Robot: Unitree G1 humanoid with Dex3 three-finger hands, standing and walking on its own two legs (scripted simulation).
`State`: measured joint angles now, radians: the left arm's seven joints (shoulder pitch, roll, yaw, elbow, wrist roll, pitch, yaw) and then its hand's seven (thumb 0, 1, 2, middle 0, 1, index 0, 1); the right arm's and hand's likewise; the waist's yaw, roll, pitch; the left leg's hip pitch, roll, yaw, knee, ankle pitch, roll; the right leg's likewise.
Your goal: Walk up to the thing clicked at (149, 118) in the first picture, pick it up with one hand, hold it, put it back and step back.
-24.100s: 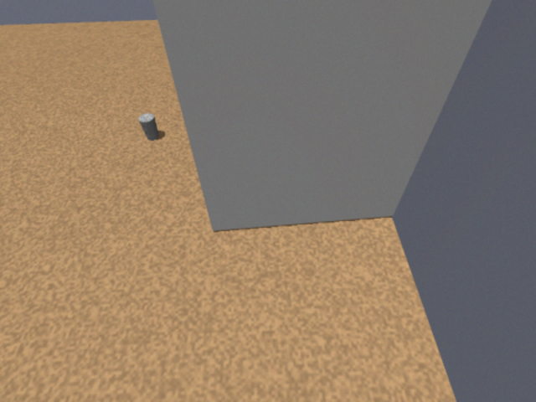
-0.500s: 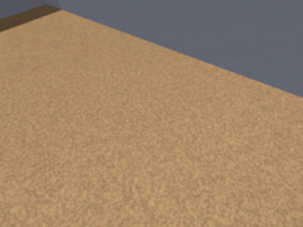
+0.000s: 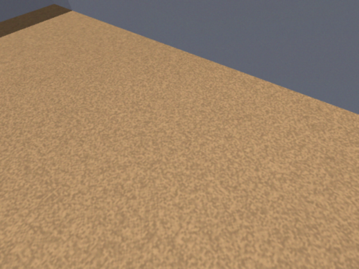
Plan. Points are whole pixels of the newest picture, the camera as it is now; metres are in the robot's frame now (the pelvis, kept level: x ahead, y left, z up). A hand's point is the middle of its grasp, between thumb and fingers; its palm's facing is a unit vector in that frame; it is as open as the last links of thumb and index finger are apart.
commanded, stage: stand
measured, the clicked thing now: out of the picture -0.17 -0.41 -0.71
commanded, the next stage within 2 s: walk up in 0.74 s
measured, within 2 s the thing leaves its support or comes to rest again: neither
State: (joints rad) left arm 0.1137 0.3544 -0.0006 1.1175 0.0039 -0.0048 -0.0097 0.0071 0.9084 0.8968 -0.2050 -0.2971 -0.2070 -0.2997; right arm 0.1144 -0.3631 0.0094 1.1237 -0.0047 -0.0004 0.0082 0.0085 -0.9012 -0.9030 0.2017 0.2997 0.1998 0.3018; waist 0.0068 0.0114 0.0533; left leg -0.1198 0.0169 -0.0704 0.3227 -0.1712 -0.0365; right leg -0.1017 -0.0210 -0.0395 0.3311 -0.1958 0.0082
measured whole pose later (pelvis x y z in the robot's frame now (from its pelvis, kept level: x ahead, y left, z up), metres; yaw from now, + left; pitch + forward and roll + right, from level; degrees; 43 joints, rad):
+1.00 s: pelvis +0.05 +0.04 -0.01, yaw +4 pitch -2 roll -1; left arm 0.26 0.44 0.09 1.02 0.04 -0.03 -0.07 0.01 0.90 0.90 -0.21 -0.30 -0.21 -0.30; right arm 0.21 -0.44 -0.10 1.02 -0.03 -0.03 0.09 0.01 -0.90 -0.90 0.20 0.30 0.20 0.30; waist 0.05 0.00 0.03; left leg -0.39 0.07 0.02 0.63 -0.34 0.01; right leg -0.04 -0.07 -0.08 0.39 -0.33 0.00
